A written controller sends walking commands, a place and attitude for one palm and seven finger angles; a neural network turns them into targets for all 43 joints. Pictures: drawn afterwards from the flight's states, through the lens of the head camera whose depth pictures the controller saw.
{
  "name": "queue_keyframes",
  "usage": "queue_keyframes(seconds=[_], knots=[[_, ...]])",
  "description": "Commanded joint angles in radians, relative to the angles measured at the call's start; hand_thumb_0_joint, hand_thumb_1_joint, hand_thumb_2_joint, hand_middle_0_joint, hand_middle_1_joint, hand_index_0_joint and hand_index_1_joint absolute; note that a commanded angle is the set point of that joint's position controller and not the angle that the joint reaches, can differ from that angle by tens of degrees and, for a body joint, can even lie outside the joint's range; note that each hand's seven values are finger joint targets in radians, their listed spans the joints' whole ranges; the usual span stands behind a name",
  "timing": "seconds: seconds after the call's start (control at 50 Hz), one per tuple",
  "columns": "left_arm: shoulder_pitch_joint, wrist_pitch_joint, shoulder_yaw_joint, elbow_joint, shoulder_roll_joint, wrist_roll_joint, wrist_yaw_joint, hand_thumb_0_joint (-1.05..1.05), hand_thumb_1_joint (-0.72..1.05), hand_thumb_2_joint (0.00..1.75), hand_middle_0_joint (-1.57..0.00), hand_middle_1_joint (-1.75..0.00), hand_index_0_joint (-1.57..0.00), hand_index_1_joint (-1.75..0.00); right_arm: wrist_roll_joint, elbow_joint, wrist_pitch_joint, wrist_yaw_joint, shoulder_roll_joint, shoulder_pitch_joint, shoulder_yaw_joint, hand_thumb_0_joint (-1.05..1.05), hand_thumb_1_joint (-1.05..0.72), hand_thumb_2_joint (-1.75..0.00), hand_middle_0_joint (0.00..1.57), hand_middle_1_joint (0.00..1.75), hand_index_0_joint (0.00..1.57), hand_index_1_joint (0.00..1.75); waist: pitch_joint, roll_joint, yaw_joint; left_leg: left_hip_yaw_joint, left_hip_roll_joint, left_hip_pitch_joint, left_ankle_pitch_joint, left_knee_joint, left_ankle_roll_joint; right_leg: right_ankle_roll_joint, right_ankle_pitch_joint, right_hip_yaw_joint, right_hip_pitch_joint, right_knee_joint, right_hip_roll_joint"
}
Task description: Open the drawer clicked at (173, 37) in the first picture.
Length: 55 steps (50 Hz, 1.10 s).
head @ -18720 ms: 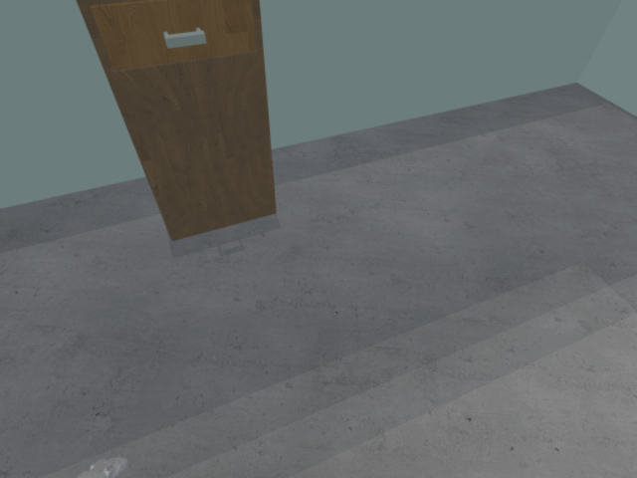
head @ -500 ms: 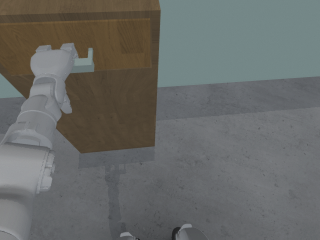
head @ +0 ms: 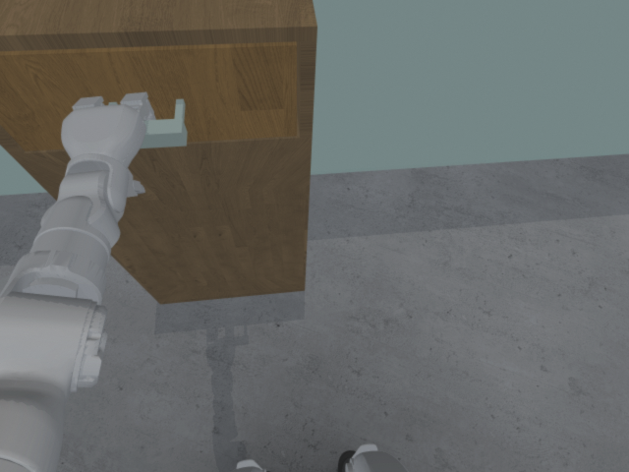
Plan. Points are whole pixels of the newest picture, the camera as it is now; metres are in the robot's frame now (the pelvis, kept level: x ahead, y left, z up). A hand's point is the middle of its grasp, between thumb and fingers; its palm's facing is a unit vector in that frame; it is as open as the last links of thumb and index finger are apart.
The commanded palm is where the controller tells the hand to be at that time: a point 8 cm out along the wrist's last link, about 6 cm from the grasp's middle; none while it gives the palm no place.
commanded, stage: close the thumb around the handle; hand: left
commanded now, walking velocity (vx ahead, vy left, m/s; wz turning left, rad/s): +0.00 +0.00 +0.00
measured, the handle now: (145, 121) +0.56 +0.19 +0.07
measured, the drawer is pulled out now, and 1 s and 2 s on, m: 0.00 0.01 0.17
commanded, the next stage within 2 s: pull the drawer open in 0.34 s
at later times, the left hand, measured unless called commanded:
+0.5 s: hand (125, 163) +0.51 +0.22 +0.04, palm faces -0.06 -0.02 -1.00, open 5.8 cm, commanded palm +0.49 +0.21 +0.09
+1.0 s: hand (123, 170) +0.50 +0.22 +0.04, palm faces -0.04 -0.01 -1.00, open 5.8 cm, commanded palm +0.49 +0.21 +0.09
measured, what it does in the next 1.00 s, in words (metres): stands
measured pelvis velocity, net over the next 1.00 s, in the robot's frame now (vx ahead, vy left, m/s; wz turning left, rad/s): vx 0.01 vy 0.00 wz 0.01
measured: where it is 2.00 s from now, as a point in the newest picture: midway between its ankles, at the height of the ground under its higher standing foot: outside the picture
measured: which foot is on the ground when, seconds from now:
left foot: down 0.00-1.00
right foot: down 0.00-1.00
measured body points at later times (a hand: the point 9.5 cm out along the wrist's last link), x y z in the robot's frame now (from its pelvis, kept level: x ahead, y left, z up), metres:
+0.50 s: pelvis -0.01 +0.00 +0.00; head +0.11 +0.00 +0.43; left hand +0.51 +0.22 +0.10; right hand -0.03 -0.28 -0.12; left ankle -0.03 +0.09 -0.71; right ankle -0.01 -0.12 -0.71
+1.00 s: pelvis +0.01 +0.00 +0.00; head +0.11 +0.00 +0.44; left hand +0.50 +0.22 +0.10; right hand +0.03 -0.27 -0.13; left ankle -0.03 +0.09 -0.71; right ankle -0.01 -0.12 -0.71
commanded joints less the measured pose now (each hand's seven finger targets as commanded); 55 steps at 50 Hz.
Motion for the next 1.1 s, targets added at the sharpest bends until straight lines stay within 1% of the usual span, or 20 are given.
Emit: queue_keyframes(seconds=[0.0,0.08,0.12,0.16,0.18,0.2,0.28,0.38,0.4,0.54,0.64,0.68,0.72,0.76,0.8,0.82,0.86,0.92,1.0,1.08], knots=[[-0.451,-0.011,0.037,-0.199,0.226,-0.004,0.035,0.0,0.56,0.76,-0.38,-1.31,-0.38,-1.31,-0.002,-0.031,-0.01,-0.01,-0.164,0.172,-0.06,0.0,-0.9,-0.9,0.2,0.3,0.2,0.3,-0.462,0.056,-0.018,-0.065,-0.032,0.335,0.6,-0.032,-0.006,-0.022,0.402,0.025,0.212,-0.031,0.051],[-0.48,-0.008,-0.002,-0.177,0.186,0.0,0.039,0.0,0.79,0.85,-0.39,-1.34,-0.39,-1.34,0.001,-0.029,-0.016,-0.013,-0.162,0.169,-0.059,0.0,-0.9,-0.9,0.2,0.3,0.2,0.3,-0.424,0.057,-0.035,-0.067,-0.031,0.332,0.531,-0.042,-0.006,-0.023,0.338,0.02,0.169,-0.04,0.052],[-0.475,-0.001,0.032,-0.149,0.233,0.003,0.043,0.0,0.9,0.9,-0.4,-1.35,-0.4,-1.35,0.001,-0.025,-0.019,-0.016,-0.169,0.169,-0.056,0.0,-0.9,-0.9,0.2,0.3,0.2,0.3,-0.413,0.04,-0.031,-0.065,-0.035,0.307,0.492,-0.044,-0.003,-0.024,0.326,0.023,0.176,-0.039,0.051],[-0.495,-0.005,0.031,-0.164,0.232,-0.003,0.04,0.0,0.9,0.9,-0.4,-1.35,-0.4,-1.35,0.001,-0.029,-0.022,-0.017,-0.168,0.172,-0.056,0.0,-0.9,-0.9,0.2,0.3,0.2,0.3,-0.456,0.035,-0.031,-0.063,-0.039,0.31,0.504,-0.042,-0.001,-0.025,0.352,0.027,0.203,-0.036,0.051],[-0.504,-0.005,0.001,-0.149,0.202,0.0,0.038,0.0,0.9,0.9,-0.4,-1.35,-0.4,-1.35,0.002,-0.03,-0.024,-0.019,-0.163,0.177,-0.055,0.0,-0.9,-0.9,0.2,0.3,0.2,0.3,-0.444,0.029,-0.045,-0.065,-0.038,0.305,0.492,-0.042,0.0,-0.022,0.346,0.026,0.192,-0.037,0.049],[-0.49,0.002,0.016,-0.122,0.22,-0.004,0.037,0.0,0.9,0.9,-0.4,-1.35,-0.4,-1.35,0.004,-0.025,-0.025,-0.019,-0.168,0.178,-0.053,0.0,-0.9,-0.9,0.2,0.3,0.2,0.3,-0.412,0.023,-0.045,-0.063,-0.038,0.291,0.478,-0.041,0.002,-0.022,0.339,0.025,0.179,-0.039,0.05],[-0.52,-0.012,0.035,-0.158,0.252,0.005,0.034,0.0,0.9,0.9,-0.4,-1.35,-0.4,-1.35,-0.002,-0.029,-0.029,-0.021,-0.168,0.185,-0.055,0.0,-0.9,-0.9,0.2,0.3,0.2,0.3,-0.488,0.053,-0.037,-0.063,-0.039,0.317,0.525,-0.028,0.002,-0.022,0.372,0.032,0.199,-0.025,0.049],[-0.496,-0.016,0.031,-0.162,0.24,0.003,0.033,0.0,0.9,0.9,-0.4,-1.35,-0.4,-1.35,-0.002,-0.031,-0.028,-0.018,-0.165,0.181,-0.054,0.0,-0.9,-0.9,0.2,0.3,0.2,0.3,-0.475,0.059,-0.032,-0.063,-0.036,0.317,0.545,-0.024,-0.002,-0.021,0.371,0.027,0.191,-0.025,0.049],[-0.497,-0.015,0.055,-0.17,0.271,0.003,0.034,0.0,0.9,0.9,-0.4,-1.35,-0.4,-1.35,-0.001,-0.029,-0.025,-0.019,-0.17,0.18,-0.053,0.0,-0.9,-0.9,0.2,0.3,0.2,0.3,-0.47,0.052,-0.028,-0.065,-0.034,0.311,0.534,-0.026,-0.003,-0.022,0.369,0.027,0.193,-0.021,0.051],[-0.381,-0.011,0.027,-0.181,0.206,-0.009,0.024,0.0,0.9,0.9,-0.4,-1.35,-0.4,-1.35,0.006,-0.051,-0.023,-0.013,-0.163,0.162,-0.055,0.0,-0.9,-0.9,0.2,0.3,0.2,0.3,-0.461,0.04,0.0,-0.058,-0.033,0.314,0.522,-0.043,-0.002,-0.023,0.356,0.026,0.216,-0.033,0.053],[-0.293,-0.014,0.007,-0.254,0.14,-0.019,0.019,0.0,0.9,0.9,-0.4,-1.35,-0.4,-1.35,0.006,-0.058,-0.02,-0.004,-0.156,0.151,-0.065,0.0,-0.9,-0.9,0.2,0.3,0.2,0.3,-0.483,0.059,0.028,-0.064,-0.018,0.391,0.645,-0.046,-0.009,-0.025,0.384,0.016,0.218,-0.033,0.056],[-0.209,-0.015,0.052,-0.273,0.175,-0.026,0.015,0.0,0.9,0.9,-0.4,-1.35,-0.4,-1.35,0.005,-0.062,-0.014,-0.002,-0.157,0.146,-0.068,0.0,-0.9,-0.9,0.2,0.3,0.2,0.3,-0.504,0.045,0.055,-0.061,-0.016,0.401,0.723,-0.041,-0.008,-0.024,0.433,0.02,0.256,-0.03,0.054],[-0.179,-0.014,0.03,-0.319,0.142,-0.035,0.009,0.0,0.9,0.9,-0.4,-1.35,-0.4,-1.35,0.007,-0.07,-0.01,0.001,-0.154,0.132,-0.069,0.0,-0.9,-0.9,0.2,0.3,0.2,0.3,-0.485,0.026,0.054,-0.057,-0.018,0.393,0.736,-0.049,-0.004,-0.022,0.464,0.021,0.284,-0.038,0.054],[-0.144,-0.014,0.051,-0.343,0.162,-0.037,0.009,0.0,0.9,0.9,-0.4,-1.35,-0.4,-1.35,0.01,-0.07,-0.003,0.001,-0.158,0.12,-0.07,0.0,-0.9,-0.9,0.2,0.3,0.2,0.3,-0.475,0.006,0.062,-0.055,-0.019,0.385,0.741,-0.06,-0.004,-0.023,0.484,0.025,0.313,-0.042,0.05],[-0.374,-0.003,0.018,-0.282,0.179,-0.019,0.026,0.0,0.9,0.9,-0.4,-1.35,-0.4,-1.35,0.012,-0.033,-0.003,-0.009,-0.167,0.136,-0.066,0.0,-0.9,-0.9,0.2,0.3,0.2,0.3,-0.343,-0.031,-0.02,-0.059,-0.023,0.334,0.617,-0.065,0.0,-0.017,0.426,0.018,0.224,-0.056,0.053],[-0.398,0.004,0.026,-0.254,0.2,-0.005,0.035,0.0,0.9,0.9,-0.4,-1.35,-0.4,-1.35,0.012,-0.025,-0.007,-0.011,-0.167,0.143,-0.066,0.0,-0.9,-0.9,0.2,0.3,0.2,0.3,-0.324,-0.013,-0.019,-0.06,-0.027,0.321,0.587,-0.067,-0.002,-0.02,0.397,0.019,0.204,-0.054,0.052],[-0.396,0.008,0.047,-0.256,0.218,0.002,0.047,0.0,0.9,0.9,-0.4,-1.35,-0.4,-1.35,0.006,-0.024,-0.008,-0.012,-0.167,0.141,-0.067,0.0,-0.9,-0.9,0.2,0.3,0.2,0.3,-0.384,0.005,-0.002,-0.057,-0.031,0.351,0.633,-0.06,-0.005,-0.026,0.416,0.022,0.222,-0.046,0.051],[-0.415,0.014,-0.004,-0.235,0.149,0.004,0.051,0.0,0.9,0.9,-0.4,-1.35,-0.4,-1.35,0.003,-0.024,-0.012,-0.007,-0.153,0.154,-0.067,0.0,-0.9,-0.9,0.2,0.3,0.2,0.3,-0.421,0.061,-0.014,-0.067,-0.03,0.4,0.687,-0.041,-0.017,-0.025,0.408,0.014,0.181,-0.034,0.052],[-0.429,0.02,-0.001,-0.2,0.159,0.002,0.049,0.0,0.9,0.9,-0.4,-1.35,-0.4,-1.35,0.002,-0.03,-0.009,-0.009,-0.154,0.15,-0.063,0.0,-0.9,-0.9,0.2,0.3,0.2,0.3,-0.444,0.029,-0.02,-0.064,-0.035,0.377,0.637,-0.037,-0.012,-0.022,0.407,0.019,0.199,-0.031,0.05],[-0.451,0.016,0.01,-0.192,0.186,0.003,0.046,0.0,0.9,0.9,-0.4,-1.35,-0.4,-1.35,0.002,-0.037,-0.012,-0.015,-0.153,0.142,-0.059,0.0,-0.9,-0.9,0.2,0.3,0.2,0.3,-0.461,0.042,-0.02,-0.055,-0.043,0.35,0.58,-0.037,-0.005,-0.022,0.411,0.029,0.225,-0.032,0.046]])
